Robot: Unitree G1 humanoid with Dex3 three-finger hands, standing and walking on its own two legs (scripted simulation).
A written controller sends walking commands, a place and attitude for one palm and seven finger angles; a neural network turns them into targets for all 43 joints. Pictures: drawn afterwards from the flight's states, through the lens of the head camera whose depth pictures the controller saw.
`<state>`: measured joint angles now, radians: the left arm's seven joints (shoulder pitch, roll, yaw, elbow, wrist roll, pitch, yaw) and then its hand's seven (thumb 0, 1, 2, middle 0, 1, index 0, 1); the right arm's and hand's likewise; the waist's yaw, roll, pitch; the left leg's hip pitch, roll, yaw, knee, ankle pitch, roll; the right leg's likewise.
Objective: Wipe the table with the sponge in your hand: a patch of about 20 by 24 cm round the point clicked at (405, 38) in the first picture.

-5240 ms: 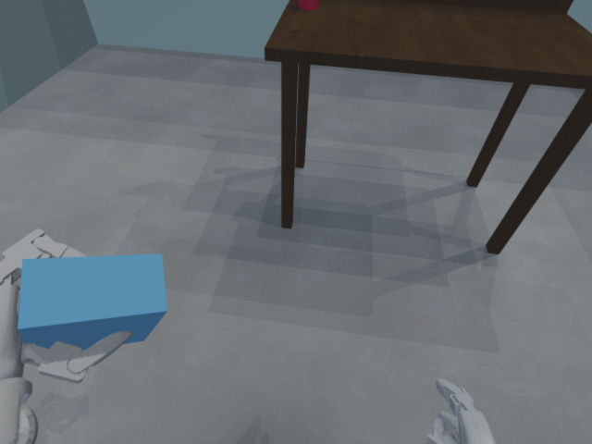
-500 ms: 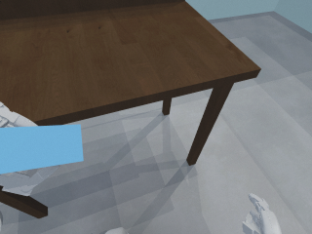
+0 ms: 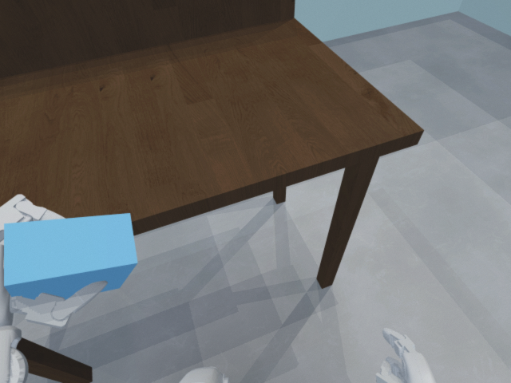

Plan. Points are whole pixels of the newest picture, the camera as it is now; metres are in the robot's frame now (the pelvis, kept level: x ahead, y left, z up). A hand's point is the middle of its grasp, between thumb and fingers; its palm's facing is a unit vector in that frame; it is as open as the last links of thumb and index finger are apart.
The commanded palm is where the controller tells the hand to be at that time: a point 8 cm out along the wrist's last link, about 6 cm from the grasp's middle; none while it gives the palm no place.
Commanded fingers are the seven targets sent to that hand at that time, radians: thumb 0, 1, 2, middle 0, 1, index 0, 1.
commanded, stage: come to a stop and stand still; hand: left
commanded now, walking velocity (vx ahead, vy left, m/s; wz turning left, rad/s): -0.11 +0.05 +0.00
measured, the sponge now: (90, 259) +0.23 +0.21 +0.15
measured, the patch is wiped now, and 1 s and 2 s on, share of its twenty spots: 0.00 0.00 0.00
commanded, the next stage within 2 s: look again from close up in 0.92 s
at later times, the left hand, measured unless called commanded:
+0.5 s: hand (34, 288) +0.19 +0.24 +0.17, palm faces +0.39 -0.83 -0.40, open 9.7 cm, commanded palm +0.14 +0.29 +0.17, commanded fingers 0.00 0.10 1.30 -1.20 -1.60 -1.20 -1.60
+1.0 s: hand (18, 302) +0.18 +0.26 +0.16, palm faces +0.38 -0.83 -0.40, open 9.7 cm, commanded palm +0.13 +0.30 +0.17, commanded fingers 0.00 0.10 1.30 -1.20 -1.60 -1.20 -1.60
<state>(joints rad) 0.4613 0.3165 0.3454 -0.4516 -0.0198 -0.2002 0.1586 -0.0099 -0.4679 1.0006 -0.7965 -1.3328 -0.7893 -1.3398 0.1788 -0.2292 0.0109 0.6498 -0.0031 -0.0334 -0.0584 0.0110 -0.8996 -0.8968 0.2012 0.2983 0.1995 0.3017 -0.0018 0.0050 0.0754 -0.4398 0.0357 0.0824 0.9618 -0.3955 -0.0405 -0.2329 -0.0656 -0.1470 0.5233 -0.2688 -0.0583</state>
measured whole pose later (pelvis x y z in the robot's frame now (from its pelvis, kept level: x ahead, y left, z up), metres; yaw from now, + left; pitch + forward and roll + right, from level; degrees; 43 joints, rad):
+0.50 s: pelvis -0.03 +0.01 -0.01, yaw -1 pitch -3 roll -1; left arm 0.47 0.34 0.33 -0.51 -0.04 -0.18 0.14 -0.01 -0.47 1.00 -0.80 -1.33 -0.79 -1.34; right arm 0.19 -0.14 0.06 0.58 0.00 -0.07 -0.04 0.01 -0.90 -0.90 0.20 0.30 0.20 0.30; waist 0.02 0.04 0.07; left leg -0.32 0.08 0.08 0.56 -0.24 -0.02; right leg -0.23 0.00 -0.10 0.53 -0.26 -0.04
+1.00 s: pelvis -0.04 +0.03 -0.01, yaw -1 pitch -3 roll -1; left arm 0.48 0.34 0.34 -0.48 -0.02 -0.20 0.15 -0.01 -0.47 1.01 -0.80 -1.34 -0.79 -1.34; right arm 0.25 -0.20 0.02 0.60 -0.01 -0.08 -0.07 0.01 -0.90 -0.90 0.20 0.30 0.20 0.30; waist 0.00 0.02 0.06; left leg -0.33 0.06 0.07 0.53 -0.17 0.00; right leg -0.25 0.00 -0.08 0.51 -0.22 -0.02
